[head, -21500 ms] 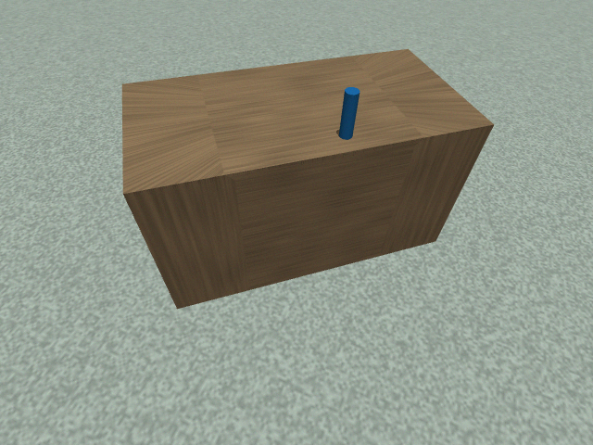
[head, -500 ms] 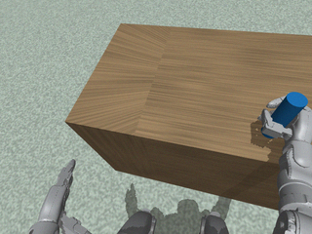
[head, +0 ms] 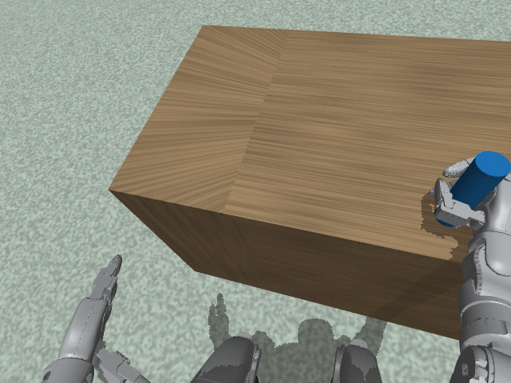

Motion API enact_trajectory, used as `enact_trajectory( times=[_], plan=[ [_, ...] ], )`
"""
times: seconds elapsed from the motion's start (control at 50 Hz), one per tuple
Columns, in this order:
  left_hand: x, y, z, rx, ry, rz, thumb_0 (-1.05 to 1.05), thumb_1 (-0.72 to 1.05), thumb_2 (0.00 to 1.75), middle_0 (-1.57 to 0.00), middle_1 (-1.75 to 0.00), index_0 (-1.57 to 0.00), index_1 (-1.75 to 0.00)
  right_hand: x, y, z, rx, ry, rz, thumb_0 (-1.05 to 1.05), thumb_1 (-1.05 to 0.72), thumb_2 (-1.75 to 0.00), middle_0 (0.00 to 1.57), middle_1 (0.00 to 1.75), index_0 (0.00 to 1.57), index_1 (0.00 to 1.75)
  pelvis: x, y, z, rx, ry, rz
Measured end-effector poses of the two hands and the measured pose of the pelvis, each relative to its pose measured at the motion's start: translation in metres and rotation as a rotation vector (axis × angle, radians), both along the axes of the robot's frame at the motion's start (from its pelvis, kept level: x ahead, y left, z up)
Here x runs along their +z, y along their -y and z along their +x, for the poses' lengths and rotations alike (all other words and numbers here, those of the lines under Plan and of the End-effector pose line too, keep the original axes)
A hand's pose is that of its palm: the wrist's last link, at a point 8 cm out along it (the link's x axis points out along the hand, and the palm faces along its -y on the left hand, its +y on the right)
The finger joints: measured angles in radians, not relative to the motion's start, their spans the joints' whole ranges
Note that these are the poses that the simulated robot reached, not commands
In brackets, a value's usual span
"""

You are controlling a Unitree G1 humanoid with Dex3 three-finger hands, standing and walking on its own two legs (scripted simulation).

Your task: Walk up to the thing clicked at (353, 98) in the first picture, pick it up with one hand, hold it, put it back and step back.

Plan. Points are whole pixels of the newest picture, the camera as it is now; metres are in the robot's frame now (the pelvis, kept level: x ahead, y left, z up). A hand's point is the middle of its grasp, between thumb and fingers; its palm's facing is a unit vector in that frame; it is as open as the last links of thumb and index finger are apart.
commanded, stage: lower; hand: right
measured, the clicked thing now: (467, 193) +0.44 -0.23 +0.01
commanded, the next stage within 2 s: loosen in 0.08 s
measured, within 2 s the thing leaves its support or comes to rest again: neither
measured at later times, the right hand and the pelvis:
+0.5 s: hand (450, 195) +0.44 -0.21 +0.00, palm faces +0.18 +0.98 +0.01, open 6.2 cm; pelvis -0.01 +0.00 -0.01, yaw +0 degrees
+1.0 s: hand (460, 190) +0.44 -0.22 +0.01, palm faces +0.19 +0.98 +0.00, open 14.7 cm; pelvis +0.00 +0.00 +0.00, yaw +0 degrees
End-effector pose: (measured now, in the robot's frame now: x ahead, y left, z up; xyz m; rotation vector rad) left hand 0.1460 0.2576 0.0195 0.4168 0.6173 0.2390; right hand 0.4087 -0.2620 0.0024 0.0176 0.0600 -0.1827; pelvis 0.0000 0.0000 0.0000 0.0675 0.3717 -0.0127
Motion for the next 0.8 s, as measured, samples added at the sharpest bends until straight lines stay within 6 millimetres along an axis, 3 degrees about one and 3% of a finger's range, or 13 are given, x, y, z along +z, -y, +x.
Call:
enact_trajectory(
  times=[0.3, 0.42, 0.52, 0.66, 0.8],
  plan=[
    [-0.0016, 0.0023, -0.0041, -0.008, 0.014, 0.009, -0.02, -0.52, 0.05, -0.06, -0.05, -0.06, -0.05, -0.0049, 0.0, 0.0003, 0.002, 0.025, -0.006, -0.02, -0.16, -1.16, 1.04, 1.15, 1.04, 1.18, -0.0085, 0.0005, -0.0055, -0.001, -0.012, 0.007],
    [-0.0016, 0.0032, -0.0069, -0.009, 0.016, 0.006, -0.01, -0.51, 0.04, -0.07, -0.05, -0.07, -0.05, -0.0045, 0.0, 0.0005, 0.0, 0.024, -0.006, -0.01, -0.15, -0.93, 1.07, 1.04, 1.09, 1.05, -0.0093, 0.0007, -0.0071, -0.002, -0.013, 0.007],
    [-0.0026, 0.0026, -0.0086, -0.006, 0.013, 0.004, -0.01, -0.51, 0.04, -0.07, -0.05, -0.07, -0.05, -0.0051, -0.0006, 0.001, 0.001, 0.018, -0.008, -0.01, -0.05, -0.7, 1.06, 0.9, 1.07, 0.9, -0.0097, 0.0005, -0.0073, -0.001, -0.014, 0.007],
    [-0.0017, 0.0019, -0.0081, -0.003, 0.011, 0.009, -0.02, -0.52, 0.06, -0.07, -0.05, -0.07, -0.05, -0.0061, -0.0006, 0.002, -0.004, 0.021, -0.002, 0.0, 0.17, -0.45, 0.95, 0.69, 0.95, 0.7, -0.0103, 0.0005, -0.0063, 0.0, -0.016, 0.008],
    [-0.0013, 0.0032, -0.0059, -0.002, 0.009, 0.011, -0.02, -0.52, 0.06, -0.06, -0.05, -0.06, -0.05, -0.0071, 0.0002, 0.0024, -0.003, 0.018, -0.003, -0.01, 0.31, -0.32, 0.75, 0.53, 0.75, 0.53, -0.01, 0.0012, -0.0044, -0.001, -0.017, 0.009]
  ],
)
